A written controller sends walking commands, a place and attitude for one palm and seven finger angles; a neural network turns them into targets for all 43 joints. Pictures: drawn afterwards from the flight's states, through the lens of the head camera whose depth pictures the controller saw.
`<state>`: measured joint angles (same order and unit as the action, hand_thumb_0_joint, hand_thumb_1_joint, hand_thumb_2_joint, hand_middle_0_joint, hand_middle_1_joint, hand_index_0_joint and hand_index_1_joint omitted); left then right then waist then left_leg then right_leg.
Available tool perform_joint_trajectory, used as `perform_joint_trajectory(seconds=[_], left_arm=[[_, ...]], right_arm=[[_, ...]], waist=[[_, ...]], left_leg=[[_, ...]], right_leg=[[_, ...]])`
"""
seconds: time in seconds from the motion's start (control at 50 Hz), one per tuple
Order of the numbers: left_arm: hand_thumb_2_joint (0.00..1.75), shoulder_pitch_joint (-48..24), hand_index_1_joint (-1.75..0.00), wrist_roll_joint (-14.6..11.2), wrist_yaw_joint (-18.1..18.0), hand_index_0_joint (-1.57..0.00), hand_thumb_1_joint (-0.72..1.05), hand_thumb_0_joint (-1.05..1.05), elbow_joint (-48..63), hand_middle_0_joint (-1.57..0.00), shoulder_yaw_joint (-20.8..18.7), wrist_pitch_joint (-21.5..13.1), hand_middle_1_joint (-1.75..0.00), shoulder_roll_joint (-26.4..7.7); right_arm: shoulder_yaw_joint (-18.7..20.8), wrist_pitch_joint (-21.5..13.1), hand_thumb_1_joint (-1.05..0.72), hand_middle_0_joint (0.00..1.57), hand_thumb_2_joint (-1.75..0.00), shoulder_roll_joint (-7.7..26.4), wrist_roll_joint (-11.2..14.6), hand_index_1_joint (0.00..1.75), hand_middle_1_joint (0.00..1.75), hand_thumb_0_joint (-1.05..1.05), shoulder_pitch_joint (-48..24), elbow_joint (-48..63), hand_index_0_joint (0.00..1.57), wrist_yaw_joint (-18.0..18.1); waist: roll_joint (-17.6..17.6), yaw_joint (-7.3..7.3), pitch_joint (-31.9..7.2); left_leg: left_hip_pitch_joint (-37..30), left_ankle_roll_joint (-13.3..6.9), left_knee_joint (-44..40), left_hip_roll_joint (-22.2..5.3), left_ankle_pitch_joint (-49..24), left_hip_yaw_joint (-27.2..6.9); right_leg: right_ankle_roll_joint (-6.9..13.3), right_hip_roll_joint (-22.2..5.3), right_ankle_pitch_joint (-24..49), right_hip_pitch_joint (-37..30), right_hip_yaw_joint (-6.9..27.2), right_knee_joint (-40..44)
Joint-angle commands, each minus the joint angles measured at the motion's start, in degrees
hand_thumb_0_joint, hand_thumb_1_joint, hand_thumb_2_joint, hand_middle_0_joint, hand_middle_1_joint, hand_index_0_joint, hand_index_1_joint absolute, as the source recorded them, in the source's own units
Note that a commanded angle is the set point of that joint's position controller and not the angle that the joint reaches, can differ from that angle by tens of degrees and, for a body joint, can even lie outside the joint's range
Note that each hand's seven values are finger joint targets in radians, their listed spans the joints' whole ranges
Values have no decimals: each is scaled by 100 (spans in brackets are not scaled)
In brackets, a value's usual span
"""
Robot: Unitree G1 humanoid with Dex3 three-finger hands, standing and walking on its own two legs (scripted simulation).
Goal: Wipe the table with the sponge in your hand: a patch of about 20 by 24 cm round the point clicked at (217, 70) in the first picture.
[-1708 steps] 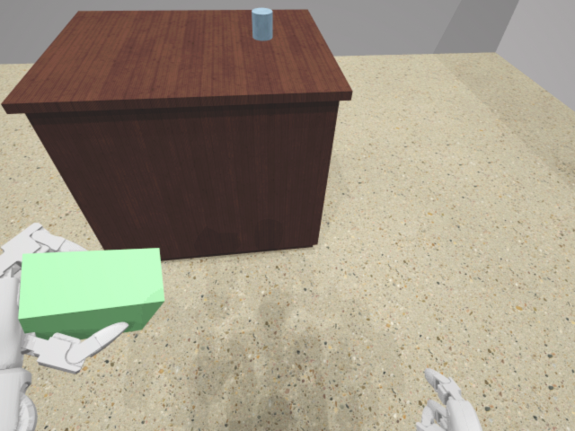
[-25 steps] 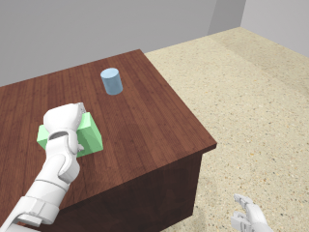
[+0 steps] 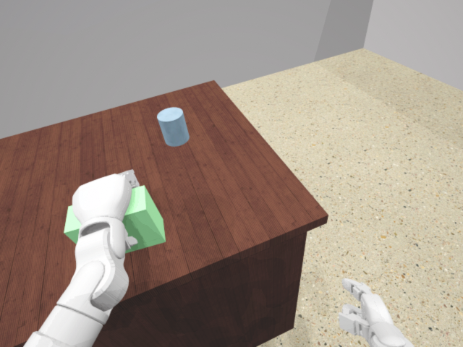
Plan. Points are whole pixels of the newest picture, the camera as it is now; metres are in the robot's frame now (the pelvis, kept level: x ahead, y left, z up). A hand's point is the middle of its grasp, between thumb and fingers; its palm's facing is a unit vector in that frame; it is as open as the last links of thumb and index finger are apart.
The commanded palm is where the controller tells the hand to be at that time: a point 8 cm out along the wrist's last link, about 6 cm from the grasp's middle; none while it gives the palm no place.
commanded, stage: wipe back along the middle lane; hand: left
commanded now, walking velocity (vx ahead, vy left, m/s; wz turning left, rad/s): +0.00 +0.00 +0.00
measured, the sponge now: (123, 230) +0.29 +0.25 +0.06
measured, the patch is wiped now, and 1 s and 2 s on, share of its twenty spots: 0.75 0.75 0.90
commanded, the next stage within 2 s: slide across to the third lane in 0.30 s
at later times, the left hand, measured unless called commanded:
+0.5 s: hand (120, 236) +0.25 +0.22 +0.11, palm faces +0.14 -0.14 -0.98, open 10.0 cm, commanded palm +0.22 +0.20 +0.15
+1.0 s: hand (163, 222) +0.28 +0.15 +0.12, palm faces +0.13 -0.20 -0.97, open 9.9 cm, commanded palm +0.24 +0.15 +0.17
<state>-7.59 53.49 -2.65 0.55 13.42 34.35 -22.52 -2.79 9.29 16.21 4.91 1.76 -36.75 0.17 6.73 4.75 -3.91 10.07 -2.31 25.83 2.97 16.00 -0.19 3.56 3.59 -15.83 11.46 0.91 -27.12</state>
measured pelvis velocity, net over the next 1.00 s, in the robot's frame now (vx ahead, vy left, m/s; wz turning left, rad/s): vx -0.02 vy -0.03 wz -0.02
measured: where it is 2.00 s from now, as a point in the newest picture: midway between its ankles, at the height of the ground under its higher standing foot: outside the picture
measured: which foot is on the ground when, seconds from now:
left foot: down 0.00-1.00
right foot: down 0.00-1.00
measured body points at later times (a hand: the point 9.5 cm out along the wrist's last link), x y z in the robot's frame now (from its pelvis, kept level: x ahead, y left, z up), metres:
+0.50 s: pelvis -0.01 -0.01 +0.00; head -0.04 -0.06 +0.44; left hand +0.24 +0.22 +0.16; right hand +0.23 -0.21 -0.08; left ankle -0.03 +0.10 -0.74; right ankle -0.02 -0.08 -0.74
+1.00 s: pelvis -0.02 -0.03 +0.00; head -0.06 -0.09 +0.44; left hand +0.27 +0.16 +0.17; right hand +0.22 -0.23 -0.08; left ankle -0.03 +0.10 -0.74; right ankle -0.02 -0.08 -0.74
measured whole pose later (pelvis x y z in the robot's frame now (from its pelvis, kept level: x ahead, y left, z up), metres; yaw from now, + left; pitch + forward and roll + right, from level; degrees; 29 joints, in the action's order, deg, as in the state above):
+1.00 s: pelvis -0.02 -0.03 +0.00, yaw -1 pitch -3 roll +2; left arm -9.3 50.4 -2.7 4.2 19.5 37.2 -18.3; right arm -3.4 9.0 14.5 4.2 -0.6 -38.3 -0.1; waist 6.3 4.9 -2.5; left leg 7.3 -0.1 24.8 1.2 14.3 0.0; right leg 5.9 5.4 -14.4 9.6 1.0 -27.4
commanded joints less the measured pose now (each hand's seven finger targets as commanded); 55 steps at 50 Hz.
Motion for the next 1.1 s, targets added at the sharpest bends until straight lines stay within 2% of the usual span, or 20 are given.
perform_joint_trajectory(seconds=[0.0, 0.06, 0.18, 0.22, 0.36, 0.42, 0.48, 0.52, 0.54, 0.62, 0.68, 0.72, 0.76, 0.82, 0.88, 0.92, 0.98, 1.02, 1.04, 1.08], left_arm=[[130, -324, -160, -262, 135, -120, 10, 0, 689, -120, -234, 205, -160, -314], [130, -223, -160, -296, 122, -120, 10, 0, 809, -120, -280, 278, -160, -349], [130, 124, -160, -303, 146, -120, 10, 0, 1157, -120, -121, 273, -160, -153], [130, 269, -160, -290, 130, -120, 10, 0, 1374, -120, -266, 273, -160, -306], [130, 576, -160, -372, 78, -120, 10, 0, 1531, -120, -271, 231, -160, -252], [130, 122, -160, -275, 36, -120, 10, 0, 1824, -120, -405, 238, -160, -512], [130, -372, -160, -276, 54, -120, 10, 0, 1719, -120, 82, 251, -160, -67], [130, -667, -160, -201, 35, -120, 10, 0, 1957, -120, -31, 236, -160, -292], [130, -762, -160, -210, 37, -120, 10, 0, 1906, -120, 224, 223, -160, -47], [130, -1410, -160, -133, 34, -120, 10, 0, 1787, -120, 184, 209, -160, -230], [130, -1518, -160, -177, 14, -120, 10, 0, 1467, -120, 332, 167, -160, -46], [130, -1804, -160, -135, -47, -120, 10, 0, 1534, -120, 61, 167, -160, -359], [130, -1551, -160, -171, -84, -120, 10, 0, 1205, -120, 240, 166, -160, -43], [130, -1694, -160, -216, -142, -120, 10, 0, 1447, -120, -129, 177, -160, -391], [130, -1714, -160, -243, -153, -120, 10, 0, 1298, -120, 102, 210, -160, -99], [130, -1725, -160, -242, -180, -120, 10, 0, 1492, -120, -139, 238, -160, -369], [130, -1641, -160, -287, -144, -120, 10, 0, 1365, -120, 197, 291, -160, 0], [130, -1926, -160, -243, -165, -120, 10, 0, 1399, -120, -24, 326, -160, -308], [130, -1870, -160, -266, -160, -120, 10, 0, 1274, -120, 235, 342, -160, -11], [130, -1870, -160, -259, -135, -120, 10, 0, 1193, -120, 340, 337, -160, 72]], right_arm=[[198, -325, -90, 20, -90, 505, 12, 30, 30, 0, -1316, 1045, 20, -40], [186, -332, -90, 20, -90, 482, 12, 30, 30, 0, -1351, 1055, 20, -38], [185, -330, -90, 20, -90, 460, 4, 30, 30, 0, -1407, 1095, 20, -60], [171, -328, -90, 20, -90, 457, 0, 30, 30, 0, -1502, 1142, 20, -81], [170, -320, -90, 20, -90, 437, -11, 30, 30, 0, -1446, 1132, 20, -60], [159, -297, -90, 20, -90, 460, -19, 30, 30, 0, -1569, 1132, 20, -10], [175, -325, -90, 20, -90, 440, -21, 30, 30, 0, -1526, 1081, 20, 13], [160, -373, -90, 20, -90, 428, -12, 30, 30, 0, -1598, 1129, 20, 23], [169, -419, -90, 20, -90, 393, -23, 30, 30, 0, -1566, 1137, 20, 23], [133, -450, -90, 20, -90, 389, -4, 30, 30, 0, -1637, 1057, 20, 62], [154, -493, -90, 20, -90, 381, -24, 30, 30, 0, -1590, 941, 20, 49], [123, -511, -90, 20, -90, 362, -13, 30, 30, 0, -1667, 971, 20, 56], [146, -517, -90, 20, -90, 343, -40, 30, 30, 0, -1616, 900, 20, 16], [122, -434, -90, 20, -90, 346, -35, 30, 30, 0, -1723, 967, 20, -6], [146, -362, -90, 20, -90, 344, -58, 30, 30, 0, -1675, 899, 20, -16], [130, -331, -90, 20, -90, 335, -48, 30, 30, 0, -1743, 991, 20, -16], [153, -286, -90, 20, -90, 339, -56, 30, 30, 0, -1703, 930, 20, -40], [133, -271, -90, 20, -90, 345, -33, 30, 30, 0, -1758, 957, 20, -11], [148, -282, -90, 20, -90, 326, -39, 30, 30, 0, -1744, 942, 20, -16], [169, -273, -90, 20, -90, 346, -33, 30, 30, 0, -1723, 900, 20, -26]], waist=[[-1007, 94, -793], [-1144, 102, -753], [-990, 109, -708], [-875, 164, -708], [-1176, 125, -440], [-934, 112, -457], [-854, -10, -404], [-686, 49, -560], [-771, 25, -665], [-802, -11, -646], [-962, -2, -680], [-857, 73, -797], [-1069, 81, -753], [-944, 154, -848], [-1041, 76, -838], [-839, 144, -867], [-953, 45, -831], [-888, 46, -772], [-882, 10, -776], [-921, -23, -747]], left_leg=[[-2, -69, -126, -57, -1820, -167], [42, -87, -132, -64, -1681, -161], [20, -85, -131, -62, -1615, -174], [1, -103, -131, -71, -1589, -191], [135, -103, -149, -81, -1332, -163], [31, -129, -177, -80, -1204, -180], [-2, -119, -206, -85, -1148, -201], [-116, -153, -223, -75, -1076, -240], [-106, -165, -175, -43, -1107, -194], [-177, -169, -271, -51, -894, -230], [-171, -139, -294, -42, -953, -229], [-190, -145, -313, -30, -885, -223], [-158, -120, -256, -17, -1060, -158], [-115, -108, -311, -21, -1075, -153], [-107, -91, -261, -7, -1206, -68], [-133, -112, -263, -11, -1235, -77], [-114, -99, -208, -1, -1332, -15], [-106, -117, -240, -4, -1213, -44], [-92, -117, -210, 6, -1201, -1], [-111, -106, -196, 7, -1224, -10]], right_leg=[[19, -157, 2234, -705, 273, 187], [6, -150, 2094, -718, 298, 196], [19, -127, 1933, -659, 326, 195], [55, -107, 1921, -628, 447, 187], [0, -116, 1604, -590, 450, 280], [51, -98, 1376, -460, 639, 334], [29, -121, 1202, -377, 445, 372], [87, -97, 1030, -363, 586, 361], [47, -138, 1063, -463, 466, 342], [71, -121, 762, -388, 612, 444], [32, -139, 845, -498, 458, 471], [74, -131, 732, -546, 614, 469], [40, -153, 1013, -604, 468, 459], [64, -143, 1069, -755, 669, 479], [17, -167, 1325, -816, 603, 494], [60, -160, 1381, -842, 779, 512], [5, -192, 1655, -893, 717, 508], [44, -175, 1428, -821, 894, 567], [6, -211, 1379, -831, 791, 552], [2, -204, 1495, -779, 807, 577]])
